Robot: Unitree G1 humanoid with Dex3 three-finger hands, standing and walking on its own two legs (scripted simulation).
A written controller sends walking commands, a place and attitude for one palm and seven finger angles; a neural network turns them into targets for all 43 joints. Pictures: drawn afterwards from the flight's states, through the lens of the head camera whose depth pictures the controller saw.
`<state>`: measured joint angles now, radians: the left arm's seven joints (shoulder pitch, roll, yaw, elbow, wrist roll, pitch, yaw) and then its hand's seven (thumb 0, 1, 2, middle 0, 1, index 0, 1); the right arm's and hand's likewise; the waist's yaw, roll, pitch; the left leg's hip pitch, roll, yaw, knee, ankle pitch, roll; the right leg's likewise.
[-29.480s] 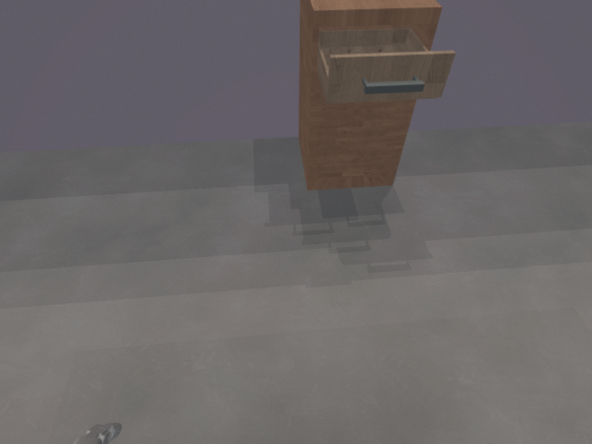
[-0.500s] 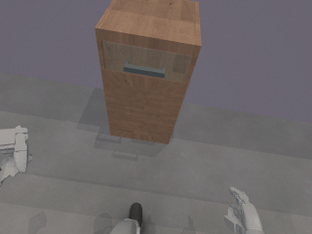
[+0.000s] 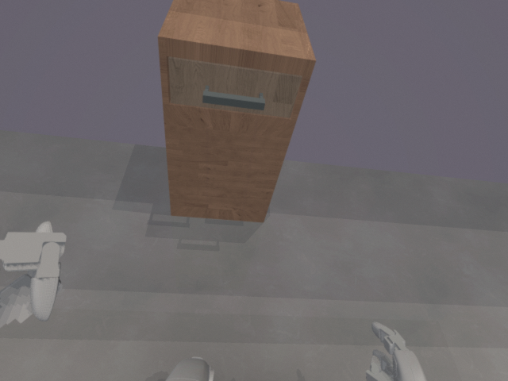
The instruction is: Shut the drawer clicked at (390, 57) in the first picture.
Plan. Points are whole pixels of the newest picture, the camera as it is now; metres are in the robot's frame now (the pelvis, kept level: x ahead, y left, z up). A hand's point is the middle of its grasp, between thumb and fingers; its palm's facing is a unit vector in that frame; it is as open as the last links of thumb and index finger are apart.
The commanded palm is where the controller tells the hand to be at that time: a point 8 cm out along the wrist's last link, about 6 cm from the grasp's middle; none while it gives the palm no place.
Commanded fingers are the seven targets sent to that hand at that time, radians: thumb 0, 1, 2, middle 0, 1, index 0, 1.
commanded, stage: stop stepping back and stand still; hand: left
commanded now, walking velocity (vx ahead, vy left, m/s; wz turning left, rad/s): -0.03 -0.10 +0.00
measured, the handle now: (234, 96) +0.87 +0.12 -0.05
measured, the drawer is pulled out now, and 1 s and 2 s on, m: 0.00 0.00 0.00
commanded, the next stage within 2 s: let the arm hang, fingers relaxed in 1.00 s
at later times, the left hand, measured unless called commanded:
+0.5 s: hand out of the picture +0.11 +0.28 +0.19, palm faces +0.47 -0.75 -0.46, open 3.2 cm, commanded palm +0.05 +0.30 +0.21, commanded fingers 0.00 0.90 0.90 -1.40 -1.60 -1.40 -1.60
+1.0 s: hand out of the picture +0.12 +0.26 +0.18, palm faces +0.44 -0.76 -0.48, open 3.2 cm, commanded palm +0.05 +0.30 +0.21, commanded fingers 0.00 0.90 0.90 -1.40 -1.60 -1.40 -1.60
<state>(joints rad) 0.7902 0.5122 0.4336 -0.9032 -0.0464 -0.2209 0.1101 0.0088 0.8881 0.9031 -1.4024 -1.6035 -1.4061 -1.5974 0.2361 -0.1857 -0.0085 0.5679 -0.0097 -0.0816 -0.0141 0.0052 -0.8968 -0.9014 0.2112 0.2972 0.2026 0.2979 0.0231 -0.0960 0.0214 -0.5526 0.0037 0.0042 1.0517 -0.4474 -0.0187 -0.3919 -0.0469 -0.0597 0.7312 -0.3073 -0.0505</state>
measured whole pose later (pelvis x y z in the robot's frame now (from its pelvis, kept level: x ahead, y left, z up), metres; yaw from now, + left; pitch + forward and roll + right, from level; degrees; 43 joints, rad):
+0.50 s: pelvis -0.06 +0.01 +0.02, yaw +5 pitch +1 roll -1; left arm 0.65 0.39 0.42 -0.60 -0.05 -0.19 0.16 0.01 0.88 0.90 -1.41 -1.60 -1.41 -1.60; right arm 0.25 -0.23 -0.03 0.65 0.00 -0.07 -0.07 0.01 -0.90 -0.90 0.21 0.30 0.20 0.30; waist -0.03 0.00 -0.03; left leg -0.37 0.05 0.04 0.61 -0.27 0.02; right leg -0.26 -0.03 -0.10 0.63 -0.39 0.00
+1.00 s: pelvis -0.05 +0.01 +0.03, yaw +7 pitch +0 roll +0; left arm 0.61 0.36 0.34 -0.54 -0.03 -0.20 0.15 0.01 0.89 0.90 -1.40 -1.60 -1.41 -1.60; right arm 0.18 -0.20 0.00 0.62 0.01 -0.09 -0.07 0.01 -0.90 -0.90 0.21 0.30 0.20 0.30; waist 0.00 0.01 0.05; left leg -0.26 0.01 0.04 0.51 -0.26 0.00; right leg -0.19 0.01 -0.05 0.50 -0.31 -0.02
